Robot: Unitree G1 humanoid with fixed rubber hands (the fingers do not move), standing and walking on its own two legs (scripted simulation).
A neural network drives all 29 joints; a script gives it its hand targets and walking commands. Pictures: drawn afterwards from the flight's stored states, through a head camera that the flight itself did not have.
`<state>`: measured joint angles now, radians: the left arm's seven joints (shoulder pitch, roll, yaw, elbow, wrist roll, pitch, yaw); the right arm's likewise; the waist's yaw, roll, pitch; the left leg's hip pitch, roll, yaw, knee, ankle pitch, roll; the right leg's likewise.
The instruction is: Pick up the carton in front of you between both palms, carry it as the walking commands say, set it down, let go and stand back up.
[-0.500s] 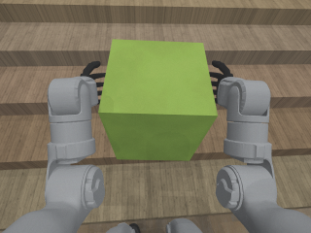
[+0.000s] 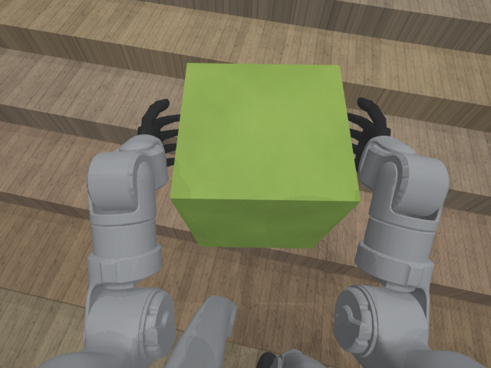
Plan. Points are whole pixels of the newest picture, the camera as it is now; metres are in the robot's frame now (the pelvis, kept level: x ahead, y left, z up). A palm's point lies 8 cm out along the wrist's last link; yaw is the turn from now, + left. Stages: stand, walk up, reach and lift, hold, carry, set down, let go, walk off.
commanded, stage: carry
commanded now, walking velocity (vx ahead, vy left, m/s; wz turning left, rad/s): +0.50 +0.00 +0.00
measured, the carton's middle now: (259, 169) +0.40 +0.05 +0.05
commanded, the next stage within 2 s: none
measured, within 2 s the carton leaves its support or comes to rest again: neither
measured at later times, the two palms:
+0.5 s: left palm out of the picture +0.74 +0.12 +0.31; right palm out of the picture +0.67 -0.18 +0.31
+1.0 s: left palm out of the picture +0.97 +0.16 +0.41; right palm out of the picture +1.01 -0.14 +0.41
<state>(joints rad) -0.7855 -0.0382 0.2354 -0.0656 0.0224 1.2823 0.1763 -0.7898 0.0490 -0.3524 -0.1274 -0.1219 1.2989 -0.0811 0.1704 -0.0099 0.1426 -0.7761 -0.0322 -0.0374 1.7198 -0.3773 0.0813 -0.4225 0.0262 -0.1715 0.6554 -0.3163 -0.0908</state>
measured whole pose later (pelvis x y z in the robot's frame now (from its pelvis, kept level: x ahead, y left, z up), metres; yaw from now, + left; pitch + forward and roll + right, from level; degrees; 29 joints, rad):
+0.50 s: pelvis +0.31 +0.05 +0.13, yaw -3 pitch +4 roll +0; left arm -1.00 0.03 0.40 0.13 0.14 1.40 0.09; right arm -1.00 -0.03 -0.26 0.19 0.01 1.33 -0.20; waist -0.19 0.01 0.04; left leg -0.32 -0.01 0.15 0.53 -0.27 0.08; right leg -0.92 0.00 -0.03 1.67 -0.40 -0.11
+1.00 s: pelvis +0.60 -0.03 +0.25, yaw +0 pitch +4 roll -1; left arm -0.89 -0.01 0.24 0.10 0.01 1.32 0.19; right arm -0.89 -0.02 -0.36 0.05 -0.13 1.35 -0.09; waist 0.15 0.02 0.04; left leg -0.95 0.02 0.03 1.67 -0.43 0.11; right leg -0.35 0.00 -0.16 0.56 -0.29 -0.07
